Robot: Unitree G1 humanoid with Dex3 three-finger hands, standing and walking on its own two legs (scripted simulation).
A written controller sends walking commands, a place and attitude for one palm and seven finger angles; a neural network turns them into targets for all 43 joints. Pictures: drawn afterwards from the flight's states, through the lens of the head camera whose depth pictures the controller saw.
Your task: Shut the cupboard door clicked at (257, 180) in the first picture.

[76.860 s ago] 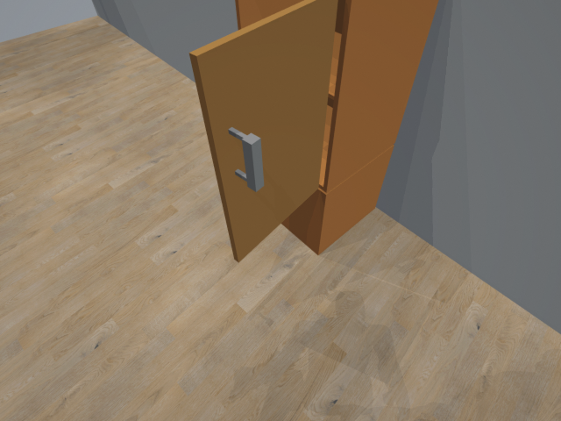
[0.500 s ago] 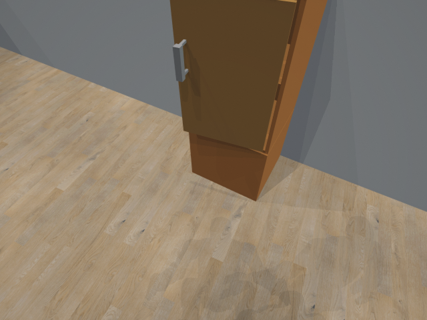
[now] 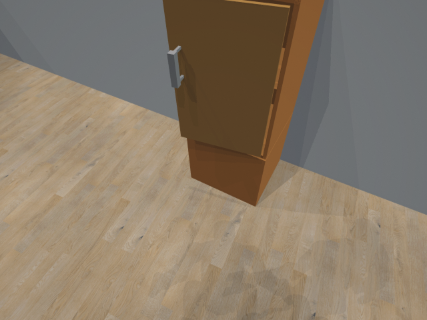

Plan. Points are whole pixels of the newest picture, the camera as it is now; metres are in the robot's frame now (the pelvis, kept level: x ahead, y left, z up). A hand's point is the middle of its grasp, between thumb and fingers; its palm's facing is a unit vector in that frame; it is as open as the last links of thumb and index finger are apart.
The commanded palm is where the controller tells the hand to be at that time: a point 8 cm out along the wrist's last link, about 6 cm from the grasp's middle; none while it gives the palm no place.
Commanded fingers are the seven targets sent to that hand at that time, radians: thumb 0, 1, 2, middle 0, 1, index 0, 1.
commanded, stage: walk to a spot facing it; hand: left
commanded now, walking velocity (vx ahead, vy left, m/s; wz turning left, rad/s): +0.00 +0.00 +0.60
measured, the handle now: (177, 66) +0.90 +0.18 +0.02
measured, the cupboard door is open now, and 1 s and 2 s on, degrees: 9 9 9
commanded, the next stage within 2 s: turn to face it in 1.52 s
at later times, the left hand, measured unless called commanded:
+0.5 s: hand out of the picture -0.03 +0.24 -0.21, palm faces +0.25 -0.94 -0.21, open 7.4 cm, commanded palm none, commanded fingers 0.00 0.90 0.90 -0.20 -0.30 -0.20 -0.30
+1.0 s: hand out of the picture -0.09 +0.22 -0.16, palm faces +0.52 -0.80 -0.30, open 7.4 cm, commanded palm none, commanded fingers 0.00 0.90 0.90 -0.20 -0.30 -0.20 -0.30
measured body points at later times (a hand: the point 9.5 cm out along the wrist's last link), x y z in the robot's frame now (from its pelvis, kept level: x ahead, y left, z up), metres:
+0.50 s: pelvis -0.03 +0.04 -0.03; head +0.01 +0.07 +0.42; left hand -0.05 +0.29 -0.19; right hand +0.06 -0.19 -0.17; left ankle -0.03 +0.15 -0.75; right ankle -0.03 -0.09 -0.74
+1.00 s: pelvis -0.04 +0.01 -0.01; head -0.01 +0.00 +0.44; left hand -0.12 +0.26 -0.13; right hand +0.14 -0.20 -0.16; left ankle -0.09 +0.13 -0.66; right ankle +0.00 -0.11 -0.75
